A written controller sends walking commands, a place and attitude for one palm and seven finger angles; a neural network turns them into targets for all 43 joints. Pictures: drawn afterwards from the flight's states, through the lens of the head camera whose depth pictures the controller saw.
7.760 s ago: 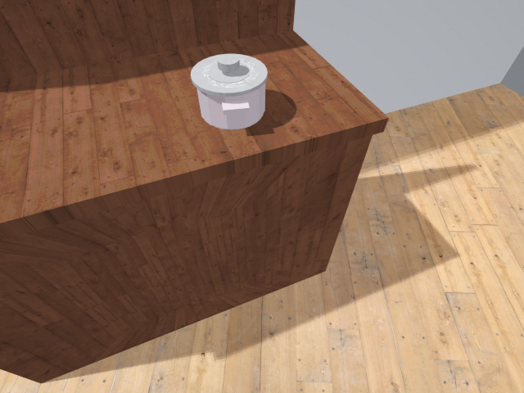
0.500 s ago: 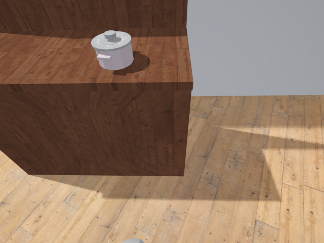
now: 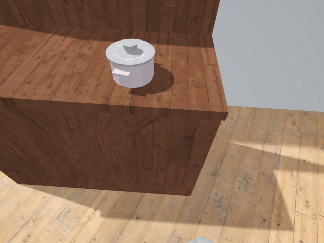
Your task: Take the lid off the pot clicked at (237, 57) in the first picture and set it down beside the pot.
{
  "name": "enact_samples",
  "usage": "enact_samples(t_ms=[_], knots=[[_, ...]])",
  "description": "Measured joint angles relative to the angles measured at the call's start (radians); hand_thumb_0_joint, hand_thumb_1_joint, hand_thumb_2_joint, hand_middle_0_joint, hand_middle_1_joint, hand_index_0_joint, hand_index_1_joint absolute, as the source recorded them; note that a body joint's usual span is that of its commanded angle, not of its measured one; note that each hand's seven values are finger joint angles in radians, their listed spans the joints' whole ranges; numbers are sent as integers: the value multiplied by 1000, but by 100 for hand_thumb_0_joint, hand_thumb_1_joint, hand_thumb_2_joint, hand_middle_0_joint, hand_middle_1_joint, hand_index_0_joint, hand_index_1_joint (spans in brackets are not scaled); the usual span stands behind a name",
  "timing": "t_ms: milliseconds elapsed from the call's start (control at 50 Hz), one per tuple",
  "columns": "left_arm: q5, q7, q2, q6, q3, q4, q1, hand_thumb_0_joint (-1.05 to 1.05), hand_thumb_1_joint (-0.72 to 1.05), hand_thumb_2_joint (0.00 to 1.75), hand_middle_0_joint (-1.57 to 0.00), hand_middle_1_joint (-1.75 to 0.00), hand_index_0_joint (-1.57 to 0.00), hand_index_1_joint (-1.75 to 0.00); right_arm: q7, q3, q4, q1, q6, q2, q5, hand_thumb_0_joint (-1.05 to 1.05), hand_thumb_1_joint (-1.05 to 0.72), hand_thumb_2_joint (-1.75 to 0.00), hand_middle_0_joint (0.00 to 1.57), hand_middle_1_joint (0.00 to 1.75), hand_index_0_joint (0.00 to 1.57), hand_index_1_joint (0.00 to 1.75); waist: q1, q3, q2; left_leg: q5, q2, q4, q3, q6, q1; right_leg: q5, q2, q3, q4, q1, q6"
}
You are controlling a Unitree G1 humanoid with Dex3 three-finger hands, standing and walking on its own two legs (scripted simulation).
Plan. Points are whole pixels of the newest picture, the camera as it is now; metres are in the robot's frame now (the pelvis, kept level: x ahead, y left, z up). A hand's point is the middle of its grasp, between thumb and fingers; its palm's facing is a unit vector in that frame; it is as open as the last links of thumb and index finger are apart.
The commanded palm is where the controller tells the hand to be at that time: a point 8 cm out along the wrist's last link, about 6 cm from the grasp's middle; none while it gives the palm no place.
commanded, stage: take the last steps up to it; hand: left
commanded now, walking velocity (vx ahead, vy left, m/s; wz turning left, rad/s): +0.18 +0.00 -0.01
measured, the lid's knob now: (130, 45) +0.64 +0.16 +0.16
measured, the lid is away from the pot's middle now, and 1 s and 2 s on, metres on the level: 0.00 0.00 0.00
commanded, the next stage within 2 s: come to a stop and stand still in 0.08 s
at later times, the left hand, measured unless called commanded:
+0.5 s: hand (100, 230) +0.18 +0.19 -0.17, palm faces +0.03 -0.97 -0.23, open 7.3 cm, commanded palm none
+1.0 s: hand out of the picture +0.11 +0.19 -0.17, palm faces +0.00 -0.97 -0.25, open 7.4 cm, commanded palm none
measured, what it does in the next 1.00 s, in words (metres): steps on the spot: right foot, then left foot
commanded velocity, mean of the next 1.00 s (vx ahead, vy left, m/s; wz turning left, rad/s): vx -0.06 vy -0.03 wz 0.00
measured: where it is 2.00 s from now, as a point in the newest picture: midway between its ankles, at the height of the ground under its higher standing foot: outside the picture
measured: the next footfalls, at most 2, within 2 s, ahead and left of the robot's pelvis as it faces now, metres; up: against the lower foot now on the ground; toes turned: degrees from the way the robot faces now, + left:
right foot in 0.20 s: +0.18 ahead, -0.11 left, +0.00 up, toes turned -7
left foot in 0.56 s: +0.17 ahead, +0.13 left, +0.00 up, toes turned -1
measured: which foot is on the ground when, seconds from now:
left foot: down 0.00-0.20, up 0.22-0.54, down 0.56-1.00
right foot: up 0.00-0.18, down 0.20-0.56, up 0.58-0.94, down 0.96-1.00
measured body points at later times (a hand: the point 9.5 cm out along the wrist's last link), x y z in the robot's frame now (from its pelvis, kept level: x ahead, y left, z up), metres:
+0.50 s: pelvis +0.11 +0.00 +0.00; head +0.15 +0.00 +0.44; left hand +0.18 +0.24 -0.15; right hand +0.14 -0.23 -0.16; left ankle +0.12 +0.13 -0.71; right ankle +0.14 -0.11 -0.74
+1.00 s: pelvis +0.08 -0.01 +0.00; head +0.10 -0.02 +0.45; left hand +0.11 +0.24 -0.15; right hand +0.11 -0.24 -0.16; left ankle +0.14 +0.13 -0.74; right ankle +0.03 -0.12 -0.74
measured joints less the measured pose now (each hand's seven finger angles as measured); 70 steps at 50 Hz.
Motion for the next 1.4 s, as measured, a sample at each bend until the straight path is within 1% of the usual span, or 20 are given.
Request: enact_samples(t_ms=[80, 160, 180, 200, 240, 280, 320, 460, 520, 560, 620, 680, 740, 800, 880, 960, 1040, 1100, 1180, 1400], knots=[[2, -6, -9, -2, -3, -56, -70, 0, 91, 90, -20, -30, -20, -30, 6, 2, 27, 46, 15, -14, -4, -1, -93, -90, 21, 30, 20, 30, -13, -14, 15, -9, -20, -57, 0, -1, 65, 54, 2, -8, -190, -2, 9], [4, -9, -17, -9, -8, -87, -105, 0, 91, 90, -20, -30, -20, -30, 8, 3, 52, 88, 27, -16, -7, 0, -92, -90, 20, 30, 20, 30, -35, -13, 34, -74, -17, -21, -2, -17, 101, 95, 24, -18, -365, 78, 12], [5, -10, -16, -16, -10, -92, -105, 0, 91, 90, -20, -30, -20, -30, 8, 4, 59, 100, 29, -14, -6, 0, -92, -90, 20, 30, 20, 30, -38, -13, 36, -104, -13, 14, -1, -25, 101, 114, 32, -21, -420, 114, 10], [6, -8, -15, -26, -12, -95, -106, 0, 91, 90, -20, -30, -20, -30, 7, 5, 64, 109, 31, -13, -3, 0, -92, -90, 20, 30, 20, 30, -39, -13, 40, -144, -5, 69, -1, -31, 88, 155, 40, -21, -451, 135, -12], [1, -2, -28, -42, -21, -87, -113, 0, 91, 90, -20, -30, -20, -30, 4, 7, 80, 104, 44, -18, 1, 0, -91, -90, 20, 30, 20, 30, -47, 4, 72, -243, 17, 242, -38, -38, 26, 123, 64, -40, -417, 142, -46], [-5, 9, -40, -44, -32, -74, -112, 0, 91, 90, -20, -30, -20, -30, -3, 11, 91, 90, 60, -17, 6, 0, -91, -90, 20, 30, 20, 30, -51, 15, 83, -302, 17, 380, -77, -50, -42, 97, 77, -48, -439, 169, -57], [-4, 20, -49, -31, -38, -60, -111, 0, 91, 90, -20, -30, -20, -30, -9, 14, 92, 73, 71, -12, 13, 1, -91, -90, 20, 30, 20, 30, -49, 22, 78, -305, 17, 429, -97, -64, -91, 107, 80, -46, -481, 196, -54], [0, 38, -20, 20, -18, -54, -119, -1, 92, 90, -20, -30, -20, -30, -10, 1, 49, 6, 106, 8, 16, 1, -91, -90, 20, 30, 20, 30, -29, 53, 37, -239, 20, 360, -121, -92, -154, 121, 63, -29, -522, 219, -35], [-2, 38, -3, 35, -10, -56, -113, 0, 92, 90, -20, -30, -20, -30, -8, -5, 27, -16, 104, 3, 15, 1, -91, -90, 20, 30, 20, 30, -27, 62, 20, -134, 19, 228, -113, -95, -115, 107, 54, -19, -490, 206, -14], [-7, 37, 9, 46, -5, -59, -102, 0, 91, 90, -20, -30, -20, -30, -6, -6, 13, -15, 91, -3, 10, 1, -91, -90, 20, 30, 20, 30, -29, 57, 17, -1, 28, 119, -110, -73, -75, 80, 53, -18, -437, 185, 3], [-11, 41, 33, 65, 1, -52, -101, 0, 91, 90, -20, -30, -20, -30, -11, 4, 2, -18, 88, 10, 0, 0, -91, -90, 20, 30, 20, 30, -24, 55, -12, -38, 18, 135, -95, -31, -75, -119, 78, 50, -246, 130, 14], [-11, 36, 43, 67, 5, -45, -98, 0, 91, 90, -20, -30, -20, -30, -21, 17, -1, -17, 85, 19, -4, 0, -91, -90, 20, 30, 20, 30, -25, 41, -8, -18, 21, 80, -104, -25, -62, -129, 113, 87, -80, 96, 21], [-11, 29, 47, 65, 5, -44, -84, 0, 91, 90, -20, -30, -20, -30, -26, 21, 1, -23, 83, 20, -4, 0, -91, -90, 21, 30, 20, 30, -21, 25, -3, 23, 24, 21, -103, -25, -51, -106, 119, 96, -41, 103, 34], [-11, 23, 45, 70, 1, -37, -69, 0, 91, 90, -20, -30, -20, -30, -23, 21, 0, -29, 83, 14, -4, 0, -92, -90, 21, 30, 20, 30, -24, 14, 8, 50, 31, -17, -99, -29, -48, -115, 110, 88, -95, 143, 40], [-12, 16, 34, 70, -9, -22, -58, 0, 91, 90, -20, -30, -20, -30, -16, 15, 5, -27, 81, 2, -6, 0, -91, -90, 21, 30, 20, 30, -40, 7, 29, 74, 40, -35, -101, -42, -56, -130, 95, 69, -273, 225, 31], [-13, 19, 23, 42, -20, -13, -46, 0, 91, 90, -20, -30, -20, -30, -11, 8, 26, -5, 84, -7, 4, 0, -91, -90, 21, 30, 20, 30, -43, -4, 28, 70, 33, 5, -97, -69, -88, 10, 80, 68, -553, 335, 6], [-13, 23, -16, 23, -40, 19, -27, 0, 91, 90, -20, -30, -20, -30, -3, 9, 72, 24, 102, -24, 4, 0, -91, -90, 20, 30, 20, 30, -49, -11, 72, 3, 50, 24, -134, -75, -78, 31, 111, 51, -570, 356, -20], [-18, 25, -37, 12, -49, 36, -9, 0, 90, 90, -20, -30, -20, -30, -3, 16, 102, 52, 93, -23, 4, 0, -91, -90, 20, 30, 20, 30, -53, -19, 81, 67, 63, -5, -155, -82, -50, 34, 131, 44, -578, 369, -31], [-19, 29, -54, 14, -51, 59, -3, 1, 91, 90, -20, -30, -20, -30, -6, 22, 144, 81, 91, -7, 5, 0, -91, -90, 20, 30, 20, 30, -54, -14, 68, 60, 74, -4, -165, -115, -36, 29, 142, 35, -585, 390, -41], [-23, 30, -72, 6, -44, 81, 10, 1, 91, 90, -20, -30, -20, -30, -17, 29, 179, 111, 78, 38, 7, 0, -91, -90, 20, 30, 20, 30, -46, 3, 46, 37, 79, 3, -169, -121, -29, 19, 148, 33, -598, 407, -48]])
